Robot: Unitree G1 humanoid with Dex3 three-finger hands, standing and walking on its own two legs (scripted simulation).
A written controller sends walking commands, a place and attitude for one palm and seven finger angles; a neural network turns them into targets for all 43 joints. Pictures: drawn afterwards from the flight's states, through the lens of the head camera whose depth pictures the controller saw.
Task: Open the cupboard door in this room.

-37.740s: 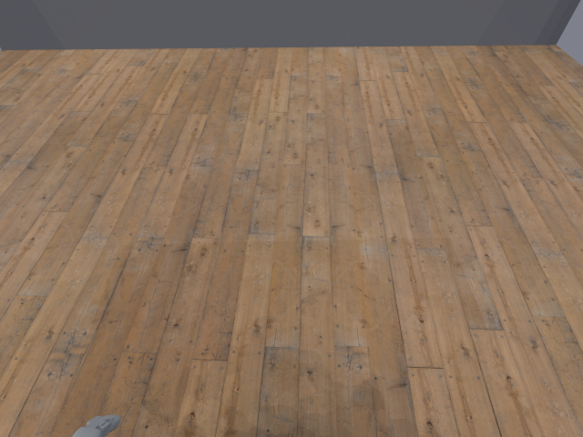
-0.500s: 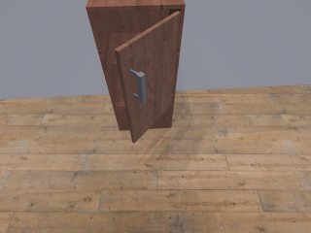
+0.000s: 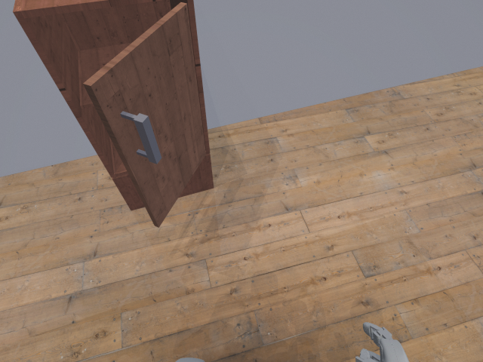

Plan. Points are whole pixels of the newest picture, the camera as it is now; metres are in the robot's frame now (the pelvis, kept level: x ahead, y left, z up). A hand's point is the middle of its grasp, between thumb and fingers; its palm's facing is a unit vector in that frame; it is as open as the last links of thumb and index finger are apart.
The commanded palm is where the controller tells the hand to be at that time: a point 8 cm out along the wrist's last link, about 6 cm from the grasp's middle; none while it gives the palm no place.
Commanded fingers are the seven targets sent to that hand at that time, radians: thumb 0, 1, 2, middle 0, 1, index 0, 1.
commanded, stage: walk to a spot facing it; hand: left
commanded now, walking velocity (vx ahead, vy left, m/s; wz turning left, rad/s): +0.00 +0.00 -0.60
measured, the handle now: (141, 137) +0.57 +0.30 -0.05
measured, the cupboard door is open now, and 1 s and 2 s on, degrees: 48 48 48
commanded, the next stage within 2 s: none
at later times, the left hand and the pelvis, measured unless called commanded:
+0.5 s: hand (159, 340) +0.16 +0.18 -0.18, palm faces -0.32 -0.92 -0.24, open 7.4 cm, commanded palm none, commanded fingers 0.00 0.90 0.90 -0.20 -0.30 -0.20 -0.30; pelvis +0.02 +0.00 -0.01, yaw -18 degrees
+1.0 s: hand (223, 291) +0.26 +0.06 -0.16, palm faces -0.58 -0.79 -0.21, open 7.4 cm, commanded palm none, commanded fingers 0.00 0.90 0.90 -0.20 -0.30 -0.20 -0.30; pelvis +0.09 -0.05 +0.00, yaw -36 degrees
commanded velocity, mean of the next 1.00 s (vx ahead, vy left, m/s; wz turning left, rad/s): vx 0.16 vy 0.00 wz -0.58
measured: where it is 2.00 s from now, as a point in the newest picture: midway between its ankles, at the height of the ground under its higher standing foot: (339, 310)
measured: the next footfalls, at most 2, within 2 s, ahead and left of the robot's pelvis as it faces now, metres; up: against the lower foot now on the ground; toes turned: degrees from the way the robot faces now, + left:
left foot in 0.02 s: +0.03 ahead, +0.15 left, +0.00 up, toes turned -2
right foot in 0.28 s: +0.04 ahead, -0.14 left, +0.00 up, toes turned -11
